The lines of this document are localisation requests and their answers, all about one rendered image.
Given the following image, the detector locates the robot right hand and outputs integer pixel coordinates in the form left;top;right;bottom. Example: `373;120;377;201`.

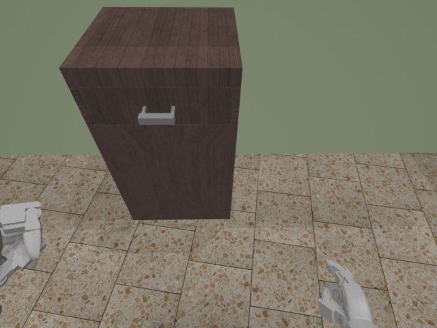
318;260;373;328

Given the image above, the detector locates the handle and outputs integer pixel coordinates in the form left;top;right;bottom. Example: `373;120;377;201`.
137;106;175;125

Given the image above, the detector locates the robot left hand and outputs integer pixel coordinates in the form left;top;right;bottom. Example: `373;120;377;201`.
0;201;46;288

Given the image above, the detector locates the cabinet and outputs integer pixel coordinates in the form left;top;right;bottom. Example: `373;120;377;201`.
59;7;242;220

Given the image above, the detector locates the drawer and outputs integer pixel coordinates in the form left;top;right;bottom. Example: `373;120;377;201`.
78;87;232;124

